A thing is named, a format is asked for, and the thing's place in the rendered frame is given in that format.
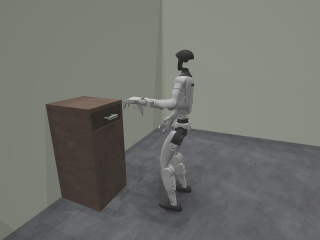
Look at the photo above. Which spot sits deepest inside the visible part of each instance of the cabinet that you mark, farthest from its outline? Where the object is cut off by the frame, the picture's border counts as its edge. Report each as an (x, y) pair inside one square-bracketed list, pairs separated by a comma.
[(91, 165)]

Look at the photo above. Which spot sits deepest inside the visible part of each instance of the left robot shin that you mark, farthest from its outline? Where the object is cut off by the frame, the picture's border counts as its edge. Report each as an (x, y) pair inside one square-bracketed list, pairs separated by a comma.
[(169, 184)]

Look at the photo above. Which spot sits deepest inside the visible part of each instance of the humanoid robot head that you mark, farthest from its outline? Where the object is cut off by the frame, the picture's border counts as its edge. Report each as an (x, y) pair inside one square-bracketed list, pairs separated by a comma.
[(184, 56)]

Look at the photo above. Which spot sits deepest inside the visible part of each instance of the right robot hand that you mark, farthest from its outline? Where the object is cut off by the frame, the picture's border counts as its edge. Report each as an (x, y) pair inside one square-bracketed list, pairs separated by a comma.
[(168, 122)]

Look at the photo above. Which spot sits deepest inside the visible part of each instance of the handle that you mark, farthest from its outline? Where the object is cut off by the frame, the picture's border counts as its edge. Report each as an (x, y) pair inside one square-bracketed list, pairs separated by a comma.
[(113, 116)]

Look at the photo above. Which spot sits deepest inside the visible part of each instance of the robot left forearm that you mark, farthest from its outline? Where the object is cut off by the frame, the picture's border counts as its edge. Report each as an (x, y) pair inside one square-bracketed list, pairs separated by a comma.
[(155, 103)]

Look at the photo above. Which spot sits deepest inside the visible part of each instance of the left robot hand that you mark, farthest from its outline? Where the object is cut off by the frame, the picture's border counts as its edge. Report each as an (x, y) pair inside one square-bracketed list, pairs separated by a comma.
[(133, 100)]

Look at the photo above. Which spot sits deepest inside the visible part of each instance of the robot right forearm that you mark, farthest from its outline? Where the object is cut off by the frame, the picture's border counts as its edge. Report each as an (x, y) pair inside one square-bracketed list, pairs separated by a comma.
[(173, 116)]

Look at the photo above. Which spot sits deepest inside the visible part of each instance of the drawer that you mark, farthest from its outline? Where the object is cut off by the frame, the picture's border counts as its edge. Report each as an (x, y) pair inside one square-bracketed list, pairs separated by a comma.
[(98, 120)]

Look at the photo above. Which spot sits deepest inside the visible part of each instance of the robot left upper arm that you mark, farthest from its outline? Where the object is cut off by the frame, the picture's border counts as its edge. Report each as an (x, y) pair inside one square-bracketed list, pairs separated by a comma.
[(179, 83)]

